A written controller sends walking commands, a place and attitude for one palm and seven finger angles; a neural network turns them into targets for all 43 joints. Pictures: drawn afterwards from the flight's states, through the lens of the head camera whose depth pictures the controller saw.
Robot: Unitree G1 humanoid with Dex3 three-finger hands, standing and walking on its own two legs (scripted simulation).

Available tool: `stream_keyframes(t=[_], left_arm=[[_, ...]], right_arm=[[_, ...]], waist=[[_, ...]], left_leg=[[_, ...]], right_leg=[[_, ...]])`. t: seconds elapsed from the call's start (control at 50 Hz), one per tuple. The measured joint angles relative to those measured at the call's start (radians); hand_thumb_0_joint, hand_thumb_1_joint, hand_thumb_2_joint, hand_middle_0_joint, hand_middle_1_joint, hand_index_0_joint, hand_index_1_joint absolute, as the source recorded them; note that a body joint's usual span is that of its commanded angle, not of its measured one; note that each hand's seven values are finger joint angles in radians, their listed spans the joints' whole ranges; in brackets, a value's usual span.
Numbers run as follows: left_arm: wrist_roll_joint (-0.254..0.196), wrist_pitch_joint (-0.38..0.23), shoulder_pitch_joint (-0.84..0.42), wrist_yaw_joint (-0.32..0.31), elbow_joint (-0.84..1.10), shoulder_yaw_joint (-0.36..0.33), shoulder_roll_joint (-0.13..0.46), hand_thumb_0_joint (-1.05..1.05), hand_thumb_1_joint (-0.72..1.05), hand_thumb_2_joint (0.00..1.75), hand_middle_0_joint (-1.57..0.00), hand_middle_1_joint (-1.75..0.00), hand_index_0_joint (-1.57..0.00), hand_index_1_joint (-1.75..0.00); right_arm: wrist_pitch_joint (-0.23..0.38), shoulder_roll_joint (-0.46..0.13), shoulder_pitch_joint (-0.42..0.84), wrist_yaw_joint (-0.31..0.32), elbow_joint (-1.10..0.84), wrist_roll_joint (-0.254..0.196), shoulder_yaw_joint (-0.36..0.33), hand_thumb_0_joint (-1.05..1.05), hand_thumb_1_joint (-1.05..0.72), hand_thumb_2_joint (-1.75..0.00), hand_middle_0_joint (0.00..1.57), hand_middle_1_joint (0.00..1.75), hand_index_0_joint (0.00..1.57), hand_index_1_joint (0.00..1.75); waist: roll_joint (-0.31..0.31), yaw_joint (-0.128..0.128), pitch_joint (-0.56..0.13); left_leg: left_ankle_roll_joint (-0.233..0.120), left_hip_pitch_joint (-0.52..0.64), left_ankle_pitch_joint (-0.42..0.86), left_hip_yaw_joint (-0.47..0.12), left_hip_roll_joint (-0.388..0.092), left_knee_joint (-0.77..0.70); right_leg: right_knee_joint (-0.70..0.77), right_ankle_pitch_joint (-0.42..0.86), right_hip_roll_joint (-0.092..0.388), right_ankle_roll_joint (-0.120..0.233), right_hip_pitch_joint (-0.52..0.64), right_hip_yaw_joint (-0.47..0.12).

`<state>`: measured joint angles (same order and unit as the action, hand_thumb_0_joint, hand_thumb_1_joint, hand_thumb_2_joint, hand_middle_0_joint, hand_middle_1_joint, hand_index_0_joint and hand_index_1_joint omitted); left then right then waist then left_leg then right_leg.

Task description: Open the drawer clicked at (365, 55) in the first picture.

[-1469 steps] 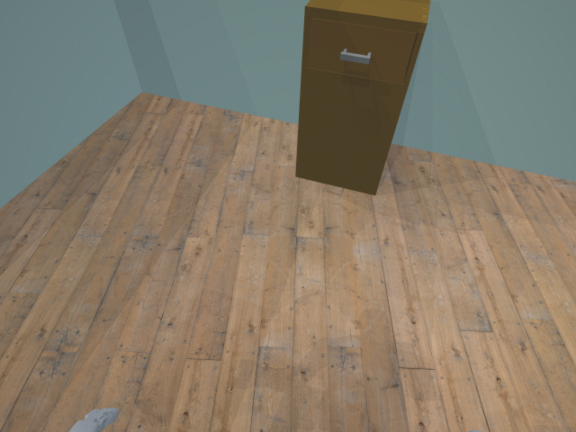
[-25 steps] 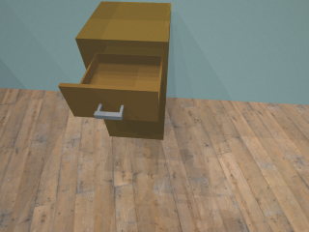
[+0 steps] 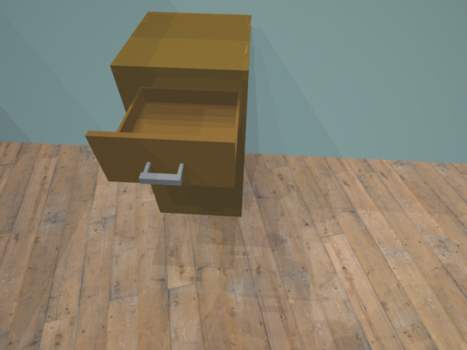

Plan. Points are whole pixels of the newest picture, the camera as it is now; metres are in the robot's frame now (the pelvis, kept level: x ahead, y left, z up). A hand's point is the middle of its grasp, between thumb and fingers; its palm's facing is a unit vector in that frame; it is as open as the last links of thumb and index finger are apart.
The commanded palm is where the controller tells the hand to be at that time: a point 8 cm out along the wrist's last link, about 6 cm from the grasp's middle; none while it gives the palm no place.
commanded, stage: look to check the result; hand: left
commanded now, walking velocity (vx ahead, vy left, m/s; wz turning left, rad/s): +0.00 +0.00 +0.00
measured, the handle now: (162, 172) +0.55 +0.22 -0.09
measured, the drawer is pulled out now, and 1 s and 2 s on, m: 0.28 0.28 0.28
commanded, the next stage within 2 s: stand and wait in 0.54 s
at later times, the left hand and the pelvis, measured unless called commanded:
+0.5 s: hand out of the picture -0.01 +0.15 -0.18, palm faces +0.04 -0.99 -0.17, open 7.4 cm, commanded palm none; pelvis +0.01 +0.00 +0.00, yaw +0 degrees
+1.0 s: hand out of the picture +0.01 +0.15 -0.17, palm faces +0.03 -0.98 -0.18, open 7.4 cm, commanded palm none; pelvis +0.02 -0.01 +0.00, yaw +0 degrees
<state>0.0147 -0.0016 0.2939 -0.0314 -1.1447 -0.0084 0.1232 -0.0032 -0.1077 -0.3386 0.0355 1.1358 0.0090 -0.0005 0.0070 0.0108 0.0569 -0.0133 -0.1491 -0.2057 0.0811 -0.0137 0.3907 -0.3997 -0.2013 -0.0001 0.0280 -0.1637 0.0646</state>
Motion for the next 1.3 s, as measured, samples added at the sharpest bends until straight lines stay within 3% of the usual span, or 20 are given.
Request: stream_keyframes(t=[1.3], left_arm=[[-0.001,-0.012,-0.010,-0.005,-0.002,-0.005,-0.007,0.00,0.91,0.90,-0.20,-0.30,-0.20,-0.30]], right_arm=[[0.004,-0.007,0.053,0.007,-0.001,-0.001,-0.004,0.01,-0.91,-0.90,0.20,0.29,0.20,0.30]], waist=[[0.003,-0.002,0.008]], left_leg=[[0.026,0.032,-0.026,-0.009,-0.020,-0.023]], right_leg=[[0.020,-0.032,-0.022,0.019,0.031,0.007]])
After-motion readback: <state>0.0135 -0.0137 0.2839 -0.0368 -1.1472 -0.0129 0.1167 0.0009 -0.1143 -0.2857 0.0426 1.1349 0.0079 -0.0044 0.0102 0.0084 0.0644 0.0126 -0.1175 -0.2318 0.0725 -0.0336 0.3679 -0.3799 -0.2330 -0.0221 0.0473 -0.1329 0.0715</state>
